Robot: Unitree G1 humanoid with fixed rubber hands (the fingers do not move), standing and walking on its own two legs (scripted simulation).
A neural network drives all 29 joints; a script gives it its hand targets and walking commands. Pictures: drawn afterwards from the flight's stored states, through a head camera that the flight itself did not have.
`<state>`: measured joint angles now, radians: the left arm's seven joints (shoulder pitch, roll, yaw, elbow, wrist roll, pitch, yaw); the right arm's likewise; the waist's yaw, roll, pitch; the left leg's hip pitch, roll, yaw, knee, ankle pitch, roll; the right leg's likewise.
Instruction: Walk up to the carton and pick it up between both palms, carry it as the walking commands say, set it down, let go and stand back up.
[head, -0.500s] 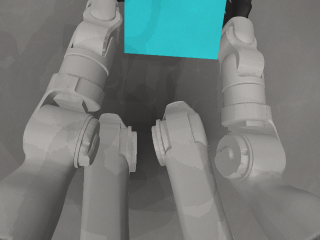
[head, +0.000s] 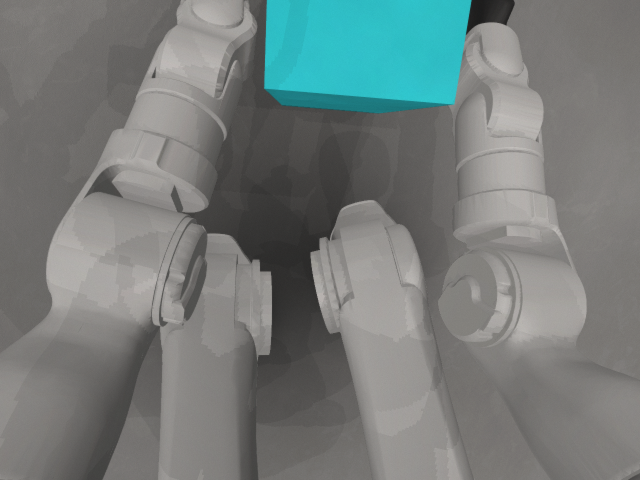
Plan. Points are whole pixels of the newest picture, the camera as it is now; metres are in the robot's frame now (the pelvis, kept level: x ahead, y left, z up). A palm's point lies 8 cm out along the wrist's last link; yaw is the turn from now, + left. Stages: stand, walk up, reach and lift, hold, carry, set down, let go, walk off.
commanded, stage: set down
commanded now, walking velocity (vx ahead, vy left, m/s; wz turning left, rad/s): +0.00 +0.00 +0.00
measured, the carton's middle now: (348, 14) +0.53 -0.12 -0.22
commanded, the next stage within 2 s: none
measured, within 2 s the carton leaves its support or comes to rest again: rests again in 0.84 s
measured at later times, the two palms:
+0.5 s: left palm out of the picture +0.55 +0.01 -0.18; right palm (475, 27) +0.49 -0.22 -0.16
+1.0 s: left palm out of the picture +0.55 +0.01 -0.18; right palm (476, 24) +0.49 -0.23 -0.16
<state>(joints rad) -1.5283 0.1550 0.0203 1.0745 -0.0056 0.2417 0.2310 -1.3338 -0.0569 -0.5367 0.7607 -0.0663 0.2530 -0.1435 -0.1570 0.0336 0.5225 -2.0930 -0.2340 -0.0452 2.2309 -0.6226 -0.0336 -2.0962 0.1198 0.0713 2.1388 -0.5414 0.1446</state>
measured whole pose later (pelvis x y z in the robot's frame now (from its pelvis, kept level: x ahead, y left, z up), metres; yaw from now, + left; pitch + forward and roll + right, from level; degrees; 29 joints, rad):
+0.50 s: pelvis +0.01 +0.00 -0.01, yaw +0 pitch +30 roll -4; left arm -1.47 0.13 0.09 1.12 0.06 0.18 0.19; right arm -1.28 -0.05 -0.55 0.83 -0.06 0.20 -0.10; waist -0.16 0.03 0.43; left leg -2.15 -0.22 -0.04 2.28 -0.66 -0.02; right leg -2.15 0.10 0.06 2.19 -0.57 0.13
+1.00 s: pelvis +0.02 -0.01 -0.02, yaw +0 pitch +33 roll -3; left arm -1.39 0.15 0.09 1.09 0.08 0.12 0.15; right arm -1.26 -0.05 -0.51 0.89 -0.04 0.12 -0.10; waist -0.17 0.02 0.37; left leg -2.18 -0.20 -0.04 2.29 -0.67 -0.03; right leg -2.20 0.08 0.04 2.20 -0.58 0.10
